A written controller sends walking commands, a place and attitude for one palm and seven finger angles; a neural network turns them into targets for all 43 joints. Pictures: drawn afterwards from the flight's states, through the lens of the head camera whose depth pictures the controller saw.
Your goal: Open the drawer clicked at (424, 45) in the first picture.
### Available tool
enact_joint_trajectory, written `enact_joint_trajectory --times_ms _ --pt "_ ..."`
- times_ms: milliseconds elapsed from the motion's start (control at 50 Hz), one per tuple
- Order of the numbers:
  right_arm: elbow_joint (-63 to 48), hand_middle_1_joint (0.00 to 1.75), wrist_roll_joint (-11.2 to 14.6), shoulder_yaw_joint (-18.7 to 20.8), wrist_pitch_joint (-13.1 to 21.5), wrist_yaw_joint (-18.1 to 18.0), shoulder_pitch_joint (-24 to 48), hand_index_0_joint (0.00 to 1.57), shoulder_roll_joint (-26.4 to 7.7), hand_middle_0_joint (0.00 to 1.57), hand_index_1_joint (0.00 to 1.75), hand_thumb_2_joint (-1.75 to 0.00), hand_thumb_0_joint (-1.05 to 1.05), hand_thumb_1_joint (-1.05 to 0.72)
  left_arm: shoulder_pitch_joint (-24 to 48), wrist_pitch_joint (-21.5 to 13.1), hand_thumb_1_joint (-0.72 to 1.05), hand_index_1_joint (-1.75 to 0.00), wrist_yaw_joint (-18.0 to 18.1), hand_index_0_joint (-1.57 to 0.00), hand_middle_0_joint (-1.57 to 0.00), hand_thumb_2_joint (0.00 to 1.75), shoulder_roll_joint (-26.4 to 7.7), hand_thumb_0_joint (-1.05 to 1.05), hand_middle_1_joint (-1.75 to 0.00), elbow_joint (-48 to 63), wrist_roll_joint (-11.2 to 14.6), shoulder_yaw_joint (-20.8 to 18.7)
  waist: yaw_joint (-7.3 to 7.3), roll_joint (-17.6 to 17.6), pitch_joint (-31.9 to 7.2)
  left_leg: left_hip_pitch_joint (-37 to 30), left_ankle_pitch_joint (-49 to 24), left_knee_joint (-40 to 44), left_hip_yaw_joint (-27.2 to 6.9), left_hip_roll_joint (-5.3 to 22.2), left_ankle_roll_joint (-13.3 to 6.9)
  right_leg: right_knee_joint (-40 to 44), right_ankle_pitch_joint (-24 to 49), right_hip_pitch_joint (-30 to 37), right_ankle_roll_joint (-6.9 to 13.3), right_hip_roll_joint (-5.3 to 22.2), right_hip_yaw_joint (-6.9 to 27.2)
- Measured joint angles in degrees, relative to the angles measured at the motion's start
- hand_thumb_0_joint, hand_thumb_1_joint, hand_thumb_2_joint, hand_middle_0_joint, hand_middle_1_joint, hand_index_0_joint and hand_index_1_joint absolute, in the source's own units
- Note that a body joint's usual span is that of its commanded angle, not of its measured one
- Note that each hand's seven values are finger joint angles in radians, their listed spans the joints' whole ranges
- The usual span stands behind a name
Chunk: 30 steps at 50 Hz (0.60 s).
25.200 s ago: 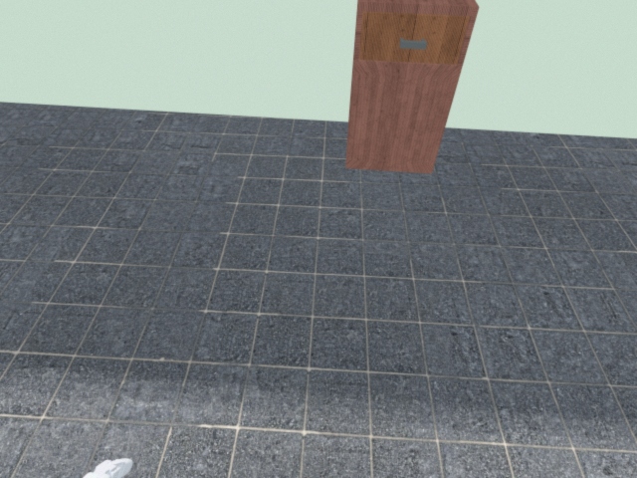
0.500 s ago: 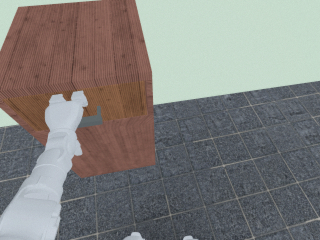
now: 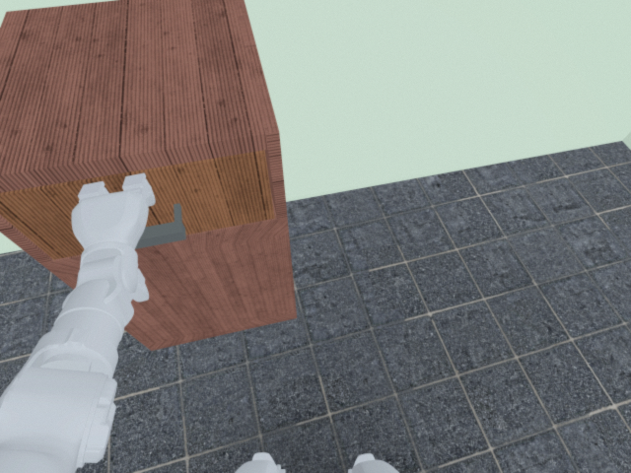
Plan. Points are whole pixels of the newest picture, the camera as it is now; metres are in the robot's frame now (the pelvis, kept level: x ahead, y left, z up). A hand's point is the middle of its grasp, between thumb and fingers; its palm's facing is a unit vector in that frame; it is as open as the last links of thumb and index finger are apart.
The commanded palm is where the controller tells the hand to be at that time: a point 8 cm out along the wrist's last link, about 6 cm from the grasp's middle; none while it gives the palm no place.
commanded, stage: re-aim the fingers above the handle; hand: left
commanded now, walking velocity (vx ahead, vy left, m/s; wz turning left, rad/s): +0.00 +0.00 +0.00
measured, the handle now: (151, 225) +0.50 +0.26 -0.06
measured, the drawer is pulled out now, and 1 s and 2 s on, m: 0.00 0.00 0.00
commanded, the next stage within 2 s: lower the fingers behind the handle in 1.44 s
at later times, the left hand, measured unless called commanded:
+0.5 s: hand (120, 234) +0.45 +0.27 -0.01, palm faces -0.06 -0.02 -1.00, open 13.8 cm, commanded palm +0.43 +0.26 +0.05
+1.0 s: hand (116, 238) +0.44 +0.27 +0.00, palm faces -0.08 +0.01 -1.00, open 13.9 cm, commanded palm +0.42 +0.25 +0.05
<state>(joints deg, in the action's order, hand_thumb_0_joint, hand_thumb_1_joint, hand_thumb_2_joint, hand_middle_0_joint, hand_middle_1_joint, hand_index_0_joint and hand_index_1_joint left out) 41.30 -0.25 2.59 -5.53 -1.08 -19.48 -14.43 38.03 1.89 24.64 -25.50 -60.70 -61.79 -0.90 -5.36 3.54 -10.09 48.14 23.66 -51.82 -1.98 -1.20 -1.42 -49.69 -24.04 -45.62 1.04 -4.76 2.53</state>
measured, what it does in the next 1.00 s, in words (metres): stands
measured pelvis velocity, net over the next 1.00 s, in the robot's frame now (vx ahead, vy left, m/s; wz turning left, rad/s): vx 0.01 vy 0.01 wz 0.00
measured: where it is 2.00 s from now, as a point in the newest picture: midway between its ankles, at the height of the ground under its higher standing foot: outside the picture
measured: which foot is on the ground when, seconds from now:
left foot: down 0.00-1.00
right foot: down 0.00-1.00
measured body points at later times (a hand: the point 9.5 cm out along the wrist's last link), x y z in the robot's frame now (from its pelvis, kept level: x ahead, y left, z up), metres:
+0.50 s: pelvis +0.01 +0.01 +0.00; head +0.10 +0.01 +0.44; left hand +0.45 +0.27 +0.05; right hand +0.03 -0.25 -0.13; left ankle +0.00 +0.10 -0.69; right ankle -0.01 -0.11 -0.69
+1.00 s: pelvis +0.01 +0.01 +0.00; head +0.10 +0.00 +0.44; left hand +0.44 +0.27 +0.05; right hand +0.05 -0.26 -0.13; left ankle +0.00 +0.10 -0.69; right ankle -0.01 -0.11 -0.69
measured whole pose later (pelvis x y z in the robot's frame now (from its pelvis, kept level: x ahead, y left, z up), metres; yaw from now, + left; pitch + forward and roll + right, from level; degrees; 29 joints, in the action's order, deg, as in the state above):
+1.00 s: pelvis +0.01 +0.01 +0.00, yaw +0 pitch +20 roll -2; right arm 40.7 -0.3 2.2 -6.1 -0.4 -18.1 -14.1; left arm 38.8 8.2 23.9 -24.9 -61.5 -60.3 0.2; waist -4.7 3.9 -10.3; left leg 46.8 23.9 -50.8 -1.6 -1.3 -1.9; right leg -48.3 -24.1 -44.2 0.6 -4.6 2.9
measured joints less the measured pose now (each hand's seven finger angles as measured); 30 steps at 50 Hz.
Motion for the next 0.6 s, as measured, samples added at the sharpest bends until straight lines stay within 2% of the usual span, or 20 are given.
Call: enact_joint_trajectory --times_ms 80,160,260,400,500,600 --pt "0.54 0.3 0.12 0.04 0.63 -0.26 -0.22 0.2 -0.01 0.2 0.3 -0.89 0.01 -0.91 1.05 -0.32 -0.49 -1.2 -0.35 -0.31 -0.32 0.3 -1.52 0.0 -1.2 -1.14 0.47 -0.07 -0.09 -0.26 0.3 1.33 -0.1 -0.62 -0.42 -0.13 -0.01 -0.39 0.04 -1.09 -0.06 0.09 -0.47" --pt "1.07 0.3 -0.01 0.46 1.61 -0.51 -0.5 0.2 0.06 0.2 0.3 -0.89 0.01 -0.91 2.76 -1.01 -0.49 -1.2 -0.73 -0.32 -0.32 0.3 -2.11 0.0 -1.2 -1.15 0.71 1.48 -0.23 -0.46 0.21 2.7 0.05 -1.53 -1.18 -0.33 0.0 -0.72 -0.12 -1.96 -0.07 0.22 -1.26" --pt "1.41 0.3 -0.43 0.62 2.08 -0.31 -0.25 0.2 0.03 0.2 0.3 -0.89 0.01 -0.91 4.62 -1.39 -0.49 -1.2 -0.62 -0.32 -0.32 0.3 -0.67 0.0 -1.2 -0.74 0.71 2.37 -0.68 -0.57 -0.25 3.62 0.51 -2.37 -1.41 -0.36 -0.16 -0.93 -0.37 -2.54 -0.23 0.22 -1.52" --pt "0.58 0.3 -0.68 -0.17 0.77 0.58 0.24 0.2 0.0 0.2 0.3 -0.89 0.01 -0.91 3.61 0.75 -0.49 -1.23 0.56 -0.34 -0.34 0.3 0.7 0.0 -1.22 -1.31 -0.19 0.29 -0.89 -0.08 -0.99 2.78 1.02 -2.06 -0.13 -0.06 -0.66 -0.68 -0.46 -2.08 -0.65 0.02 -0.21" --pt "-0.34 0.3 -0.37 -0.55 0.09 0.56 0.22 0.2 0.48 0.2 0.3 -0.89 0.01 -0.91 1.42 1.96 -0.49 -1.22 -0.65 -0.33 -0.33 0.3 -0.72 0.0 -1.21 -0.75 0.29 -1.1 -0.34 0.13 -0.52 1.26 0.79 -0.87 0.63 -0.02 -0.91 0.19 -0.17 -0.88 -0.88 0.06 0.59" --pt "-0.08 0.3 -0.1 0.21 0.71 0.34 -0.63 0.2 1.03 0.2 0.3 -0.89 0.01 -0.91 -0.09 0.64 -0.49 -1.21 -2.15 -0.32 -0.33 0.3 -0.54 0.0 -1.21 1.43 1.31 1.99 1.01 0.15 -0.18 -0.06 0.51 -0.07 -0.16 -0.42 -0.9 1.36 -0.07 0.91 -0.9 0.46 -0.16"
